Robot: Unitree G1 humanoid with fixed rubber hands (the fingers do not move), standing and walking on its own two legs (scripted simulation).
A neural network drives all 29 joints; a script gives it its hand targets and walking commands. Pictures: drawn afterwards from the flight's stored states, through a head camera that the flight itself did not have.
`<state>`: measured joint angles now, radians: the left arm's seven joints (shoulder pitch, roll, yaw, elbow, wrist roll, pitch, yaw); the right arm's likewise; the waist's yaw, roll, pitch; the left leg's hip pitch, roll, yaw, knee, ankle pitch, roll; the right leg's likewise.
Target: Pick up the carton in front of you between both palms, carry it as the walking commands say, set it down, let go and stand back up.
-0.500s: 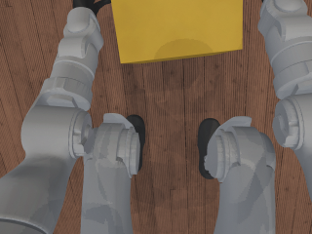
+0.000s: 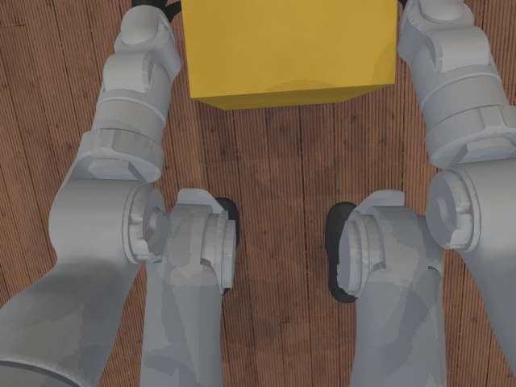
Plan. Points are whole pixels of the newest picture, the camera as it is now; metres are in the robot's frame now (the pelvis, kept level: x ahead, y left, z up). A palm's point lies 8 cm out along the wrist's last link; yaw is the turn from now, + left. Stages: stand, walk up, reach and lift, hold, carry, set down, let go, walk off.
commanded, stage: reach and lift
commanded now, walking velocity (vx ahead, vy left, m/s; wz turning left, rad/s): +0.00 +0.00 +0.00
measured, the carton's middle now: (282, 24) +0.53 +0.00 -0.22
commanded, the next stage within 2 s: none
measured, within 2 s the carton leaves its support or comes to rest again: neither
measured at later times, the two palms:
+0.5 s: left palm out of the picture +0.49 +0.14 +0.05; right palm out of the picture +0.49 -0.16 +0.05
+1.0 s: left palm out of the picture +0.46 +0.14 +0.20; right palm out of the picture +0.45 -0.16 +0.20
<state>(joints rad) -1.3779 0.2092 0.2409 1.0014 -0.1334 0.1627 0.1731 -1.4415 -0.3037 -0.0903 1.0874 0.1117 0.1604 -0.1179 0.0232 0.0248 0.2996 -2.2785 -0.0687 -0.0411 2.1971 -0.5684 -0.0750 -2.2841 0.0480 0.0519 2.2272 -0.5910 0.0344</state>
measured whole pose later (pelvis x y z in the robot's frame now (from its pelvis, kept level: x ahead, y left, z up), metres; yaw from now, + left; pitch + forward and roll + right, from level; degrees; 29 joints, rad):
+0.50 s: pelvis -0.01 +0.00 +0.11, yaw -2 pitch +43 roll +1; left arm -1.09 0.00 0.54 0.73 0.22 0.35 0.08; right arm -1.15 -0.06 -0.45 0.82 -0.23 0.35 -0.04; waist 0.01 0.00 -0.14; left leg -2.08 -0.11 -0.09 1.81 -0.48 -0.08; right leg -2.09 0.11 0.09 1.82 -0.48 0.06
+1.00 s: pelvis +0.04 +0.00 +0.24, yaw -2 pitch +35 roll +0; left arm -0.72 -0.08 0.42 0.63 0.17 0.34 0.08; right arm -0.74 0.05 -0.38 0.67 -0.18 0.35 -0.05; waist 0.01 0.00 -0.24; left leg -1.54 -0.10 -0.11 1.42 -0.49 -0.06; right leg -1.54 0.10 0.11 1.43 -0.49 0.04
